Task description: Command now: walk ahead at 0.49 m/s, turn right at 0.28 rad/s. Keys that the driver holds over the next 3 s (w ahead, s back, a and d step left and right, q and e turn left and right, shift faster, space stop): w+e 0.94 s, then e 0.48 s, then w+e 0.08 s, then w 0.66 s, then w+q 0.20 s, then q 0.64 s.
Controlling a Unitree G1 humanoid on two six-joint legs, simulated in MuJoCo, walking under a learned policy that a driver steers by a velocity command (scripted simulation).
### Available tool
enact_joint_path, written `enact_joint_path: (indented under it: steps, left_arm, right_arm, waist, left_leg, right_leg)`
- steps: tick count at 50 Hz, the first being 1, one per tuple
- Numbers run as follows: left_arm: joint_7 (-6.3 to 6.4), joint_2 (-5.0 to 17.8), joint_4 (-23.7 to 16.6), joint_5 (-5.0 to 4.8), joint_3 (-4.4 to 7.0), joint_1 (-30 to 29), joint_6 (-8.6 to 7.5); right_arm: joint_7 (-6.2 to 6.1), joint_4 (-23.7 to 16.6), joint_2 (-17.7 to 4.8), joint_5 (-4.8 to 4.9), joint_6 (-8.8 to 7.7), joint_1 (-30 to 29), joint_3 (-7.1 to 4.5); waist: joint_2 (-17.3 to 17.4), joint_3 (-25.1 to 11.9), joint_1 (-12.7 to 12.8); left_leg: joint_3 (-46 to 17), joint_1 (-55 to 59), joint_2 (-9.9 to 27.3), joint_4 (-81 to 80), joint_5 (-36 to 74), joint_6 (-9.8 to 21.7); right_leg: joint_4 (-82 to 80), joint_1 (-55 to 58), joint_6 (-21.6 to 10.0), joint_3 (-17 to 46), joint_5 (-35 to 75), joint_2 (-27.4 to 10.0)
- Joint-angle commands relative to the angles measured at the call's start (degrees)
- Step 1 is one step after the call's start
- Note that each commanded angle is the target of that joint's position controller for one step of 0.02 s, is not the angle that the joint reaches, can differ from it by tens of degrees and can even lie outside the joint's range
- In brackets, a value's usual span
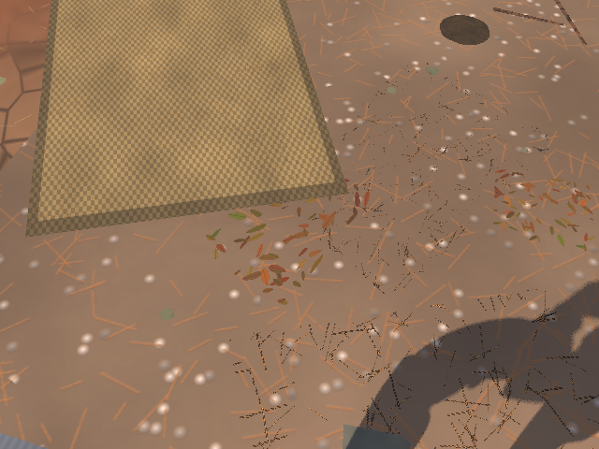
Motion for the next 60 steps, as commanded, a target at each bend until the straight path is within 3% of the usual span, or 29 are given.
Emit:
enact_joint_path:
  steps: [1,4,7,13,18,21,22,23,24,25,26,27,28,29,31,33,35,37,38,39,41,44,46,50,56,57,58,59,60]
  left_arm:
    - [-3.17,-4.9,-3.7,2.16,-3.53,4.9,-0.88]
    - [-5.03,-4.2,-5.4,0.63,-3.90,1.8,-2.35]
    - [-5.05,3.4,-6.4,-0.11,-1.60,-1.9,-2.63]
    - [-4.61,2.7,-9.6,-0.68,-0.66,-13.1,-2.96]
    - [-3.93,4.5,-9.5,0.92,0.53,-6.7,0.27]
    - [-0.81,8.8,-2.8,2.08,2.69,11.7,0.29]
    - [-0.05,8.8,1.7,1.38,3.51,19.5,-0.72]
    - [0.45,3.9,7.2,3.08,2.16,22.1,-1.21]
    - [0.80,2.8,9.7,4.82,1.63,29.6,-0.56]
    - [0.88,13.1,7.8,3.34,3.75,30.1,-1.45]
    - [1.13,11.9,4.1,1.50,4.50,21.3,-2.88]
    - [1.34,3.2,2.3,0.36,2.31,11.2,-3.49]
    - [0.98,-1.3,0.8,0.09,-0.05,5.7,-3.44]
    - [0.16,-2.4,-2.6,1.07,-1.75,-2.6,-2.75]
    - [-1.05,3.8,-5.5,0.49,-1.04,-7.9,-3.16]
    - [-1.30,9.7,-4.0,-0.03,1.01,-2.7,-3.32]
    - [-2.77,9.3,-3.8,1.21,1.19,2.7,-3.15]
    - [-2.68,4.0,-4.2,2.21,0.05,4.6,-4.31]
    - [0.90,-4.5,-5.8,-5.09,-1.88,8.8,-4.05]
    - [2.23,-0.7,-6.3,-4.40,-1.78,11.4,-3.68]
    - [3.18,-0.7,-7.9,-2.52,-1.46,4.3,-1.06]
    - [2.40,-0.4,-12.6,-2.81,-0.32,-2.5,1.61]
    - [1.24,-1.5,-15.6,-2.70,-0.45,-5.7,2.27]
    - [-0.29,-2.8,-20.1,-1.44,-1.44,-12.1,2.43]
    - [-1.72,6.2,-20.5,-0.66,1.98,-5.8,3.50]
    - [-0.95,9.4,-18.7,-0.66,3.57,0.6,3.65]
    - [0.59,13.5,-18.5,-0.53,4.35,3.4,4.11]
    - [0.99,17.9,-21.6,0.95,3.84,0.1,3.67]
    - [0.87,13.8,-22.3,1.03,3.07,2.1,4.02]
  right_arm:
    - [1.80,2.6,-2.0,-2.21,-3.59,4.9,0.32]
    - [2.26,10.3,0.2,-3.97,-5.81,7.6,1.46]
    - [1.22,7.3,-2.2,-3.52,-8.35,0.8,1.21]
    - [0.12,9.1,-9.2,-5.56,-8.39,17.0,-0.08]
    - [1.53,6.0,-16.2,-2.37,-8.63,13.0,-1.44]
    - [0.46,1.7,-22.2,-0.92,-5.58,7.3,-4.13]
    - [0.98,4.3,-20.9,-3.02,-3.90,11.7,-4.22]
    - [3.38,7.0,-12.5,-5.60,-3.39,13.7,-2.20]
    - [6.21,3.8,-1.7,-4.67,-3.94,5.6,0.76]
    - [6.40,-0.6,3.2,-3.55,-6.13,7.9,2.36]
    - [4.12,-5.1,-4.6,-0.53,-8.17,4.0,1.24]
    - [1.95,-6.7,-6.8,-0.73,-8.31,-3.6,1.20]
    - [-0.25,-7.0,-6.9,-3.29,-7.34,-4.5,1.22]
    - [-1.41,-5.3,-7.5,-3.73,-6.21,0.3,0.89]
    - [-1.55,-5.3,-7.6,-2.09,-5.27,5.6,0.59]
    - [-0.16,-5.5,-5.7,0.82,-4.65,2.2,1.44]
    - [0.58,-3.7,-7.1,0.27,-5.25,3.7,0.91]
    - [-0.78,-2.3,-12.7,-1.21,-7.95,12.4,-1.35]
    - [-3.06,-1.6,-24.1,3.54,-7.30,22.0,-5.61]
    - [-2.97,-1.0,-20.7,4.63,-7.02,21.6,-4.43]
    - [-2.34,-1.8,-11.8,3.72,-6.86,13.0,-2.93]
    - [-1.42,0.5,-3.6,2.25,-6.09,8.3,-1.34]
    - [-1.90,2.1,-4.3,1.68,-6.05,9.8,-1.95]
    - [-3.61,1.2,-12.0,2.09,-5.52,7.0,-4.08]
    - [-3.97,0.5,-18.1,4.61,-4.08,8.3,-6.41]
    - [-3.78,0.1,-16.9,4.31,-4.02,9.0,-6.10]
    - [-3.09,-1.6,-11.9,1.10,-4.12,11.9,-4.59]
    - [-1.85,-3.5,-9.4,-0.26,-5.20,18.4,-2.76]
    - [-1.07,-3.4,-15.0,1.60,-5.77,14.0,-3.79]
  waist:
    - [6.4,-4.9,-3.0]
    - [0.6,-3.3,2.6]
    - [4.1,-6.5,4.7]
    - [6.7,-6.4,-3.3]
    - [8.7,-4.0,2.9]
    - [7.6,-3.5,5.8]
    - [-2.7,-5.2,7.7]
    - [-8.1,-5.5,7.1]
    - [-3.7,-10.1,10.4]
    - [-8.0,-16.3,7.0]
    - [-5.8,-15.1,8.4]
    - [-3.1,-7.5,7.7]
    - [1.2,-5.9,4.4]
    - [2.6,-4.6,-1.4]
    - [3.6,-3.8,-7.3]
    - [3.6,-2.9,-5.2]
    - [1.2,-2.3,-3.8]
    - [2.6,-7.2,-7.8]
    - [21.0,-14.8,-10.4]
    - [19.3,-15.1,-7.3]
    - [6.1,-4.9,-5.3]
    - [9.3,-0.1,-3.3]
    - [7.3,-0.7,-3.6]
    - [6.2,-2.3,-4.0]
    - [7.8,-9.2,0.6]
    - [6.0,-12.1,3.7]
    - [-4.7,-16.4,2.5]
    - [-14.5,-26.8,-2.5]
    - [-6.2,-32.4,2.6]
  left_leg:
    - [-36.7,13.5,12.1,-41.5,-13.6,-0.1]
    - [-25.3,14.6,11.6,-45.2,-1.0,-5.4]
    - [-9.1,16.6,8.0,-52.8,9.1,-8.1]
    - [3.6,42.4,7.5,-56.9,43.7,-11.3]
    - [11.7,40.6,8.7,-53.5,86.6,-14.3]
    - [9.8,49.3,10.3,-38.8,101.6,-20.0]
    - [6.3,47.0,9.3,-17.8,74.2,-17.4]
    - [2.9,29.2,3.7,3.5,12.6,-12.9]
    - [-5.2,9.2,-2.7,23.9,-1.7,-10.2]
    - [-13.2,-2.6,-4.8,27.4,-6.5,-10.6]
    - [-22.7,-12.1,-3.1,21.1,-8.8,-13.4]
    - [-22.1,-17.0,-0.9,16.0,-7.4,-12.0]
    - [-19.5,-11.5,0.6,10.1,-4.1,-9.5]
    - [-18.1,1.4,1.9,5.4,-1.9,-7.6]
    - [-10.8,27.1,2.9,-10.5,-1.4,-8.9]
    - [-5.5,36.9,0.5,-23.0,4.5,-12.1]
    - [-5.6,36.2,-2.3,-30.3,10.8,-11.2]
    - [-13.4,47.5,1.3,-32.2,13.8,-2.0]
    - [-44.9,59.3,21.2,-48.8,19.6,6.1]
    - [-61.3,60.8,27.5,-52.2,15.3,9.6]
    - [-41.3,49.7,22.6,-50.2,22.4,5.7]
    - [-18.1,40.4,12.9,-55.0,24.1,0.3]
    - [-10.9,38.7,10.5,-56.6,28.9,0.3]
    - [-1.9,35.8,9.6,-56.2,43.0,0.2]
    - [0.8,45.4,11.5,-37.5,65.6,-2.3]
    - [2.0,39.9,8.7,-26.3,59.1,-4.3]
    - [1.7,22.2,4.3,-7.1,17.8,-7.1]
    - [-6.4,5.5,-3.9,13.3,-19.4,-9.4]
    - [-15.1,4.6,-2.0,16.6,-13.6,-8.8]
  right_leg:
    - [25.1,-20.8,-5.7,8.5,8.8,0.5]
    - [18.5,-33.7,-12.1,12.2,14.5,0.4]
    - [10.3,-28.7,-8.7,4.1,15.2,-0.1]
    - [-16.3,-33.2,-4.6,-2.0,13.7,0.9]
    - [-37.9,-10.5,-2.2,-12.6,1.9,4.5]
    - [-55.5,-2.7,-1.1,-13.6,-2.3,7.4]
    - [-62.8,6.2,-2.6,-8.3,11.0,5.8]
    - [-59.5,17.9,-5.8,-2.8,14.0,3.9]
    - [-51.8,31.2,-12.0,9.0,20.9,0.3]
    - [-52.5,42.3,-20.7,19.0,35.8,-7.2]
    - [-57.6,43.6,-23.3,28.2,18.7,-13.1]
    - [-61.2,34.3,-20.0,27.2,0.4,-11.9]
    - [-64.7,22.2,-17.5,25.9,-7.8,-8.7]
    - [-67.4,3.4,-17.2,24.3,-7.7,-6.4]
    - [-68.3,-22.0,-13.3,15.0,-8.3,1.1]
    - [-67.6,-25.1,-11.9,13.9,-11.3,3.3]
    - [-62.6,-17.0,-13.4,19.3,-14.2,0.1]
    - [-47.6,-16.9,-8.4,20.4,-11.1,2.0]
    - [-20.2,-26.1,-1.8,2.0,-18.0,12.2]
    - [-8.0,-34.8,0.7,0.8,-23.5,6.2]
    - [1.9,-37.5,1.2,0.0,-14.2,1.5]
    - [-7.6,-31.9,0.6,-1.7,-8.3,-3.1]
    - [-15.7,-28.3,1.0,-3.8,-2.7,-3.2]
    - [-41.3,-15.3,1.6,-9.2,5.5,-1.9]
    - [-55.9,1.6,-4.0,-12.5,4.0,4.1]
    - [-60.3,13.2,-6.3,-11.6,10.0,5.2]
    - [-55.7,30.9,-10.7,1.4,33.9,-5.5]
    - [-54.2,45.0,-25.1,28.1,51.3,-22.1]
    - [-59.6,41.5,-24.6,26.9,38.9,-20.3]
